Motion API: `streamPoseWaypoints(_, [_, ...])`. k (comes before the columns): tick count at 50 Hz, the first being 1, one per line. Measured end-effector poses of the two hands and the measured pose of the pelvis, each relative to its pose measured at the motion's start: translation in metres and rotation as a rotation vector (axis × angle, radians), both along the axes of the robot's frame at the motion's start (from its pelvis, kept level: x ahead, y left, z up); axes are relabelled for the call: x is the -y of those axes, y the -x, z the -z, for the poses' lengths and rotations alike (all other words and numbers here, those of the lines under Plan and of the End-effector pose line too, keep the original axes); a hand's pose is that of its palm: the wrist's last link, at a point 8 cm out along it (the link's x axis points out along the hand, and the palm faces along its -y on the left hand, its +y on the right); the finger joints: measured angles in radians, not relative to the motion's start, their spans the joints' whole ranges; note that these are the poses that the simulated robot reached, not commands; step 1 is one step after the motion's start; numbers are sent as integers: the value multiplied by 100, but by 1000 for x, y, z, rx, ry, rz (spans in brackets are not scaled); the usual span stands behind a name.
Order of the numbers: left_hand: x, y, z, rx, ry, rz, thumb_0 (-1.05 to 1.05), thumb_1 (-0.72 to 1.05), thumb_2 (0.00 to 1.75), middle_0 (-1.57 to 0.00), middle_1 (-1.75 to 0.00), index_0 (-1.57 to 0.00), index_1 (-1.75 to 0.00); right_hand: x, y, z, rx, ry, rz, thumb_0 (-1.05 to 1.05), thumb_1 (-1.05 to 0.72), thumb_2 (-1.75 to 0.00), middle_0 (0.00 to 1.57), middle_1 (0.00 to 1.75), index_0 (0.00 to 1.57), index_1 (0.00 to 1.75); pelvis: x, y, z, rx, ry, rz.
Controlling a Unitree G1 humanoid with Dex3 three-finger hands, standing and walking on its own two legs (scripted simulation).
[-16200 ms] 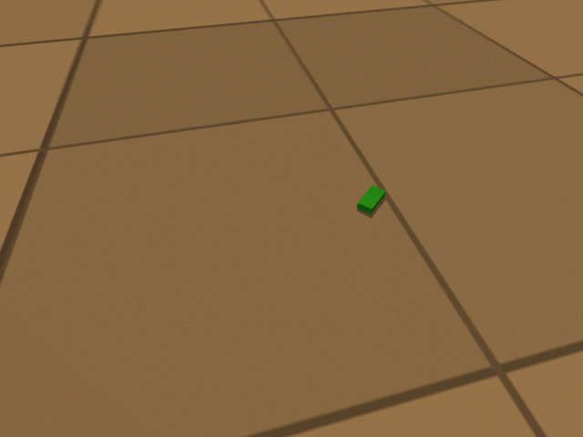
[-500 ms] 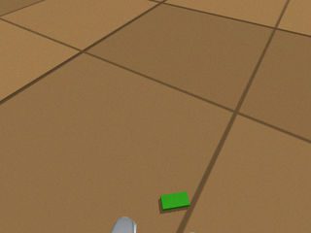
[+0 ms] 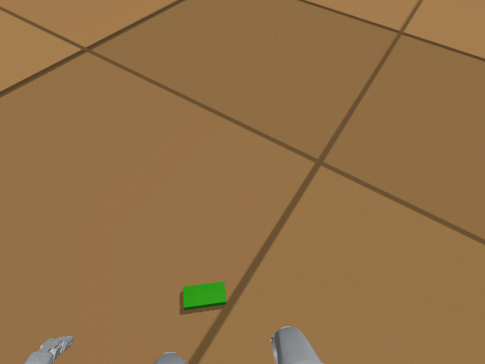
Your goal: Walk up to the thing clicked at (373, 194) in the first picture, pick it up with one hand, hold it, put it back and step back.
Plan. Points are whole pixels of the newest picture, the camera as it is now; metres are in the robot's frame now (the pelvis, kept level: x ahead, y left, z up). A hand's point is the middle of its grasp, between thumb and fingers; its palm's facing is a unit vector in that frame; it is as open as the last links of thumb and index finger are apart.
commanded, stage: walk up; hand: left
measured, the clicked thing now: (204, 295) +0.43 +0.11 -0.72
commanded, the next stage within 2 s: none
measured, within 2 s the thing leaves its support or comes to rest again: neither
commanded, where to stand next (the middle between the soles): +0.07 -0.15 m, yaw +4 degrees
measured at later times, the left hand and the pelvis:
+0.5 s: hand out of the picture +0.01 +0.08 -0.15, palm faces +0.05 -0.93 -0.36, open 7.4 cm; pelvis -0.03 -0.20 +0.00, yaw +3 degrees
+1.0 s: hand out of the picture +0.03 +0.09 -0.11, palm faces +0.10 -0.91 -0.40, open 7.4 cm; pelvis +0.00 -0.19 +0.03, yaw +7 degrees
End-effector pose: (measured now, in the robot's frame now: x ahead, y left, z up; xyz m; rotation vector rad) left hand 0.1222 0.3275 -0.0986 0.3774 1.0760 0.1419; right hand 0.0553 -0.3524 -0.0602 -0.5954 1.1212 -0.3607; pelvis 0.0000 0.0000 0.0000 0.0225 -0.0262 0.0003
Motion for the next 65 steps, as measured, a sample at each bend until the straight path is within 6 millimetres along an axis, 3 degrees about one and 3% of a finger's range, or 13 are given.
streamPoseWaypoints(5, [52, -23, 1, 94, -54, 24, 1, 91, 90, -20, -30, -21, -30, 83, 15, 12, -20, 20, -27, 0, -90, -90, 21, 30, 21, 30, 73, 11, 21, -5, -15, 25])
streamPoseWaypoints(9, [113, -2, 8, 93, -60, 24, 1, 91, 90, -20, -29, -20, -30, 150, 24, 33, -56, 45, 17, 0, -90, -90, 21, 30, 21, 30, 121, 22, 34, 16, 22, -1])
streamPoseWaypoints(14, [177, 51, 5, -50, 9, 1, 1, 91, 90, -20, -30, -21, -30, 171, 25, 30, -30, -25, 56, 1, -91, -90, 20, 30, 20, 30, 150, 31, 9, 0, 10, 18])
streamPoseWaypoints(19, [204, 85, 7, -64, 29, -77, 1, 90, 90, -21, -30, -21, -30, 170, 41, 26, -112, -119, -2, 0, -91, -90, 20, 30, 20, 30, 180, 33, -2, -10, 26, -11])
streamPoseWaypoints(25, [208, 121, 9, -84, 4, -160, 1, 90, 90, -21, -30, -21, -30, 169, 40, 28, -153, -174, -47, 1, -90, -90, 20, 30, 20, 30, 195, 35, -5, -10, 31, -59])
streamPoseWaypoints(32, [197, 143, -6, -122, -20, -200, 1, 90, 90, -21, -30, -21, -30, 157, 26, 29, -103, -223, -79, 0, -91, -90, 20, 30, 20, 30, 187, 37, -13, -14, 7, -98])
streamPoseWaypoints(38, [187, 126, -22, -76, -67, -192, 1, 90, 90, -20, -30, -21, -30, 154, 8, 30, -74, -267, -92, 0, -90, -90, 20, 30, 20, 30, 198, 23, -17, 0, 19, -107])
streamPoseWaypoints(44, [198, 110, -26, -20, -69, -207, 1, 91, 90, -20, -30, -21, -30, 155, -25, 32, -68, -271, -119, 1, -91, -90, 20, 30, 20, 30, 205, 13, -18, 15, 26, -124])
streamPoseWaypoints(51, [197, 109, -26, -55, -28, -208, 1, 90, 90, -21, -30, -21, -30, 145, -54, 22, -42, -254, -138, 0, -91, -90, 20, 30, 20, 30, 185, 3, -26, 18, 16, -119])
streamPoseWaypoints(58, [176, 92, -2, -105, 27, -219, 1, 90, 90, -20, -30, -21, -30, 115, -53, 18, -44, -237, -91, 0, -91, -90, 20, 30, 20, 30, 158, -5, -22, 22, 16, -98])
streamPoseWaypoints(65, [162, 72, 6, -119, 51, -198, 1, 91, 90, -20, -30, -21, -30, 86, -62, 12, -56, -257, -84, 1, -91, -90, 20, 30, 20, 30, 148, -10, -26, 18, 43, -83])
